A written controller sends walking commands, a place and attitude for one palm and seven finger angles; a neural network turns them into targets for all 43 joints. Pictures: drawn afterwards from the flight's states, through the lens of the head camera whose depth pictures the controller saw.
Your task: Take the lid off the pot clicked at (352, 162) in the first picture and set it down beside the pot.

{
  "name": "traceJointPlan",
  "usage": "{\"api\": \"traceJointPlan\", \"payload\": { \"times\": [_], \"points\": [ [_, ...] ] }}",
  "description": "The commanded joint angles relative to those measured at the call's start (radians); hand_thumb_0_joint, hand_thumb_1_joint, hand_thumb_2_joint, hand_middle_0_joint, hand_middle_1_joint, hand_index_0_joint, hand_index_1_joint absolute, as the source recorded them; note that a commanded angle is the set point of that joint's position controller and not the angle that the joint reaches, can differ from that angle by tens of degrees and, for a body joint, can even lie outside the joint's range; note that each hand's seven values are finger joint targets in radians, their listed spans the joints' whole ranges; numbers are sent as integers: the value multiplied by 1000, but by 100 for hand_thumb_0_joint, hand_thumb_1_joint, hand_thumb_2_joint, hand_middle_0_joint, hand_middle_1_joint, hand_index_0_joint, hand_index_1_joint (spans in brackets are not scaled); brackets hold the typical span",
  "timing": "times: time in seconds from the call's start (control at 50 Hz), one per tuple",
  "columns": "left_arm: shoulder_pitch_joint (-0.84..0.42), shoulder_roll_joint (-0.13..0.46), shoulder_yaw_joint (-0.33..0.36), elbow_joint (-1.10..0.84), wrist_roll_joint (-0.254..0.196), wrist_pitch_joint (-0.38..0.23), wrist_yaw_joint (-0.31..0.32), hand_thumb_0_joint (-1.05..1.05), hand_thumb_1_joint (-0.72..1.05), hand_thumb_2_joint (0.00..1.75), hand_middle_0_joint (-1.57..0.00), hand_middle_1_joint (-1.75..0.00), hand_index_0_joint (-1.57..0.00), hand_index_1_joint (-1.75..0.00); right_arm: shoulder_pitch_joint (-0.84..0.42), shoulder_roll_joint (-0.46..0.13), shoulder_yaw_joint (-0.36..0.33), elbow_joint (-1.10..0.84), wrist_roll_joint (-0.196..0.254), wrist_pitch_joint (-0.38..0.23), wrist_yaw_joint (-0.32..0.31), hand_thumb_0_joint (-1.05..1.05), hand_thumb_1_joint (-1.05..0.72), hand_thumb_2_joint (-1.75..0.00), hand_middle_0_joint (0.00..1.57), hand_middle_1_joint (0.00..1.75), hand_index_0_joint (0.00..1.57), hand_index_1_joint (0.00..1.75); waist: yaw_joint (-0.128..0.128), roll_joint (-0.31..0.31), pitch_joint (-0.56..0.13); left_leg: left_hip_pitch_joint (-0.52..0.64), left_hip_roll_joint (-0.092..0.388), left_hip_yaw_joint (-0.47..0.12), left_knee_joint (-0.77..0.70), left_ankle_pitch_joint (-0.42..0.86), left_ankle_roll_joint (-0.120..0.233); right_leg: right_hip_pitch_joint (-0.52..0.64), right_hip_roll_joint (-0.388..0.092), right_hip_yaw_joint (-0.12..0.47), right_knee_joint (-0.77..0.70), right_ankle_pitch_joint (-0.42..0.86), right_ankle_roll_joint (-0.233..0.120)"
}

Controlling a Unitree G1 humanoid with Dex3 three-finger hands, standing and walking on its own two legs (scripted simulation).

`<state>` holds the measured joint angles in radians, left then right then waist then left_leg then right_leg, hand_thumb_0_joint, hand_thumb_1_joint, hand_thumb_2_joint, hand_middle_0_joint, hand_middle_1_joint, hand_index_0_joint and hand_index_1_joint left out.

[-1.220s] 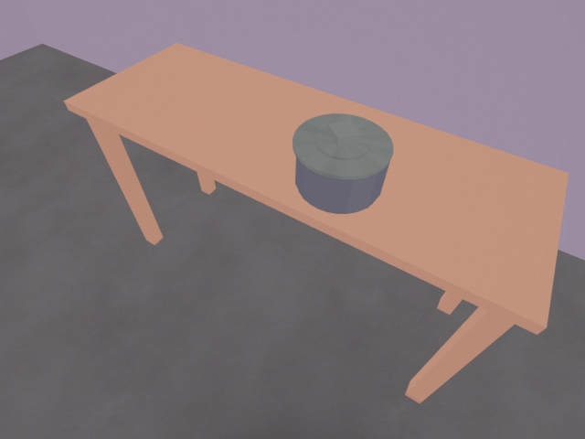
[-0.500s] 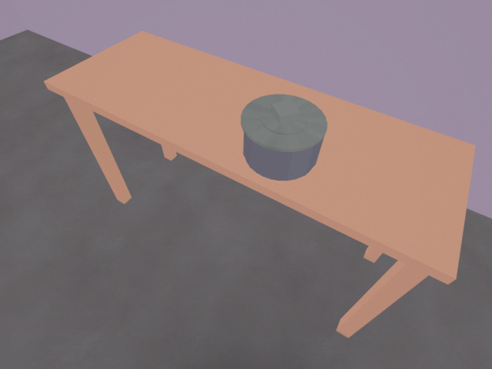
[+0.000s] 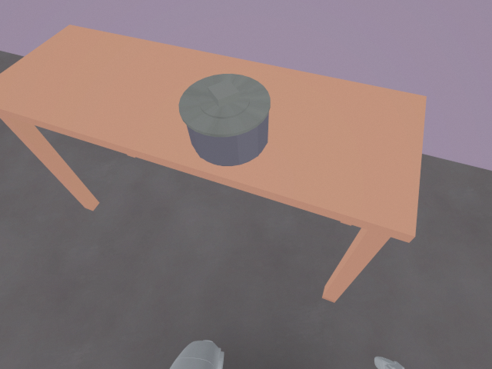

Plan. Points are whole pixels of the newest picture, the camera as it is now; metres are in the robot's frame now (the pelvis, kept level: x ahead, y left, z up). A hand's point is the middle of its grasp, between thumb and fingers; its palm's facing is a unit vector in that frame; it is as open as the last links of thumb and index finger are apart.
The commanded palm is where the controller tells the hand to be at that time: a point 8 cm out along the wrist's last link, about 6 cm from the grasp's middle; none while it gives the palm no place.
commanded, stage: turn to face it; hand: left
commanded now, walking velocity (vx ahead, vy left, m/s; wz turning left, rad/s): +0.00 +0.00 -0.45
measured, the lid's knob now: (223, 93) +0.64 +0.12 +0.05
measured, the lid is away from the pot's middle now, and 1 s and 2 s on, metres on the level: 0.00 0.00 0.00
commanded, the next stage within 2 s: take the last steps up to it in 0.44 s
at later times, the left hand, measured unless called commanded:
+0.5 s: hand (120, 358) +0.13 +0.26 -0.17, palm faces -0.15 -0.97 -0.21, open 7.3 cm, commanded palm none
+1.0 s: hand (126, 366) +0.12 +0.25 -0.16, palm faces -0.22 -0.95 -0.23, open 7.2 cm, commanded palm none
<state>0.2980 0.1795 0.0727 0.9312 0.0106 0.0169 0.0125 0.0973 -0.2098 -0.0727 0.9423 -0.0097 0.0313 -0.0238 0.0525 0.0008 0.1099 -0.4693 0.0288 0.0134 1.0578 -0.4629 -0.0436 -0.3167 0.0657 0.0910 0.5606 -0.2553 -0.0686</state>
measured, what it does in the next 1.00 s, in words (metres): steps on the spot, turning right: left foot, then right foot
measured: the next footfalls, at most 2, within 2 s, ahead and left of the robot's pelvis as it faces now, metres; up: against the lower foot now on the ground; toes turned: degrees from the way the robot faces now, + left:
left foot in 0.34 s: +0.05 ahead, +0.14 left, +0.00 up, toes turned -11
right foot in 0.78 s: -0.04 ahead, -0.05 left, +0.00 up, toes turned -17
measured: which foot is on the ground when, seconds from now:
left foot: up 0.00-0.32, down 0.34-0.78, up 0.80-1.00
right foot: down 0.00-0.34, up 0.36-0.76, down 0.78-1.00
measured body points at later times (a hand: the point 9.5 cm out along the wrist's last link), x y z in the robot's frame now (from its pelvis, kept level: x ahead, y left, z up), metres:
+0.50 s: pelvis +0.00 +0.07 +0.01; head +0.05 +0.10 +0.45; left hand +0.14 +0.31 -0.15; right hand +0.02 -0.19 -0.11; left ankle +0.01 +0.15 -0.74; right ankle -0.04 -0.07 -0.65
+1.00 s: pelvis +0.04 +0.07 +0.00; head +0.05 +0.07 +0.45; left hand +0.13 +0.30 -0.15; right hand -0.05 -0.16 -0.15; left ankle +0.12 +0.18 -0.70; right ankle -0.08 -0.04 -0.74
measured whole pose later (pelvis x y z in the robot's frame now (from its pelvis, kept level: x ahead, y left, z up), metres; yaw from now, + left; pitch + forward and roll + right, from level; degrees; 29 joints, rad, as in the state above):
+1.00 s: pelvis +0.04 +0.07 +0.00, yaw -16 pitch +0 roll +1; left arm 0.31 0.19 0.06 1.01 0.02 -0.03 0.03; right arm 0.37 -0.19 -0.06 1.04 -0.01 0.01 0.01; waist -0.02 -0.02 0.02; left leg -0.45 0.05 0.06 0.82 -0.38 -0.02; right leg -0.03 -0.06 -0.01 0.38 -0.34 0.03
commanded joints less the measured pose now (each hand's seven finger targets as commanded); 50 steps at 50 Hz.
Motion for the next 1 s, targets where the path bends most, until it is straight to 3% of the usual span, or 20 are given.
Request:
{"api": "traceJointPlan", "payload": {
  "times": [0.0, 0.16, 0.22, 0.28, 0.3, 0.32, 0.34, 0.36, 0.4, 0.44, 0.52, 0.62, 0.66, 0.7, 0.72, 0.76, 0.78, 0.84, 0.88, 0.98],
  "points": [
    [60, 190, 44, -77, 5, -19, 13, 0, 90, 90, -20, -30, -20, -30, -1, -77, -8, -89, 3, -20, -9, 0, -90, -90, 20, 30, 20, 30, -9, -100, -194, -90, 4, -39, -22, 47, -19, 265, -229, 320, -172, 507, -132],
    [48, 220, 44, -103, 14, -9, 12, 0, 90, 90, -20, -30, -20, -30, -35, -90, -5, -129, 12, -26, -11, 0, -90, -90, 20, 30, 20, 30, 6, -159, -170, 9, -33, -49, -217, 37, -9, 218, -222, 389, -192, 462, -131],
    [1, 229, 44, -122, 16, -6, 13, 0, 90, 90, -20, -30, -20, -30, 0, -93, -6, -129, 14, -30, -11, 0, -90, -90, 20, 30, 20, 30, -20, -138, -161, 84, -45, -54, -338, 53, 5, 170, -215, 410, -189, 417, -117],
    [-64, 220, 39, -143, 9, -2, 13, 0, 90, 90, -20, -30, -20, -30, 112, -97, -6, -103, 17, -45, -11, 0, -90, -90, 20, 30, 20, 30, -80, -112, -172, 337, -37, -67, -625, 226, 27, 4, -145, 360, -130, 234, -42],
    [-69, 188, 32, -158, 6, -2, 11, 0, 90, 90, -20, -30, -20, -30, 144, -137, -9, -97, 10, -54, -12, 0, -90, -90, 20, 30, 20, 30, -92, 22, -181, 429, 74, -184, -724, 221, 64, -99, -67, 283, -22, 94, -6],
    [-41, 139, 21, -164, 2, -2, 2, 0, 90, 90, -20, -30, -20, -30, 120, -216, -21, -120, -7, -52, -9, 0, -90, -90, 20, 30, 20, 30, -71, 292, -158, 473, 287, -430, -803, 310, 137, -262, 63, 109, 164, -208, 50],
    [-64, 166, 22, -160, 9, -3, 5, 0, 90, 90, -20, -30, -20, -30, 113, -216, -12, -139, -16, -37, -3, 0, -90, -90, 20, 30, 20, 30, -74, 273, -111, 336, 371, -460, -812, 383, 214, -242, 36, 27, 361, -316, 80],
    [-55, 171, 23, -159, 13, 1, 5, 0, 90, 90, -20, -30, -20, -30, 81, -192, 0, -156, -21, -33, -3, 0, -90, -90, 20, 30, 20, 30, -50, 223, -87, 244, 363, -454, -815, 389, 247, -214, 6, 42, 460, -299, 90],
    [-58, 179, 35, -116, 19, 4, -7, 0, 90, 90, -20, -30, -20, -30, 64, -129, 17, -136, -22, -43, -12, 0, -90, -90, 20, 30, 20, 30, -31, 160, -80, 243, 234, -273, -779, 523, 208, -215, -13, 14, 583, -191, 97],
    [-54, 153, 22, -107, 13, 9, -15, 0, 90, 90, -20, -30, -20, -30, 99, -123, 22, -122, -19, -49, -16, 0, -90, -90, 20, 30, 20, 30, -35, 135, -129, 313, 179, -166, -752, 625, 188, -225, -25, -16, 621, -138, 108],
    [-98, 131, 7, -103, 7, 17, -13, 0, 90, 90, -20, -30, -20, -30, 193, -118, 30, -75, -19, -50, -22, 0, -90, -90, 20, 30, 20, 30, -64, 138, -129, 380, 189, -157, -743, 708, 197, -219, -57, -37, 514, -147, 117],
    [-158, 96, -22, -101, 8, 5, -15, 0, 90, 90, -20, -30, -20, -30, 291, -137, 23, -8, -26, -50, -18, 0, -90, -90, 20, 30, 20, 30, -109, 170, -149, 428, 197, -177, -761, 556, 216, -87, -65, -122, 177, -243, 86],
    [-135, 88, -29, -79, 6, -5, -12, 0, 90, 90, -20, -30, -20, -30, 312, -132, 23, 21, -22, -50, -13, 0, -90, -90, 20, 30, 20, 30, -98, 152, -152, 391, 190, -184, -747, 509, 209, 14, -57, -133, 40, -209, 69],
    [-58, 89, -26, -36, 6, -14, -7, 0, 90, 90, -20, -30, -20, -30, 303, -123, 26, 41, -12, -50, -9, 0, -90, -90, 20, 30, 20, 30, -57, 94, -166, 299, 149, -141, -703, 330, 159, 187, -60, -147, -155, -41, 62],
    [-26, 114, -20, -17, 6, -22, 0, 0, 90, 90, -20, -30, -20, -30, 297, -95, 32, 47, -4, -54, -5, 0, -90, -90, 20, 30, 20, 30, -44, 42, -170, 208, 117, -94, -660, 255, 121, 305, -118, -92, -220, 10, 45],
    [72, 253, 12, 11, 9, -29, 16, 0, 90, 90, -20, -30, -20, -30, 254, -41, 42, 10, -2, -55, 1, 0, -90, -90, 20, 30, 20, 30, 1, -259, -79, -137, -17, 66, -411, -73, 31, 429, -457, 324, -382, -72, -106],
    [103, 257, 17, 13, 8, -27, 18, 0, 90, 90, -20, -30, -20, -30, 197, -87, 25, -7, -16, -48, 7, 0, -90, -90, 20, 30, 20, 30, 27, -176, -19, -176, 18, 24, -284, -111, 30, 337, -516, 358, -405, -147, -175],
    [34, 171, 7, 14, 8, -51, 25, 0, 90, 90, -20, -30, -20, -30, 219, -71, 16, 27, -14, -39, 20, 0, -90, -90, 20, 30, 20, 30, -33, -166, 19, -167, 39, -6, -153, 30, 28, 290, -396, 183, -349, 115, -148],
    [22, 157, 12, 13, 14, -65, 27, 0, 90, 90, -20, -30, -20, -30, 244, -44, 15, 29, -8, -42, 29, 0, -90, -90, 20, 30, 20, 30, -51, -151, -13, -138, 36, 17, -153, 54, 20, 295, -379, 83, -318, 273, -129],
    [-13, 188, 22, 17, 23, -66, 21, 0, 90, 90, -20, -30, -20, -30, 256, -11, 14, 9, 2, -51, 40, 0, -90, -90, 20, 30, 20, 30, -74, -197, 8, 84, 9, 65, -359, 157, 27, 127, -348, -29, -266, 264, -62]
  ]
}}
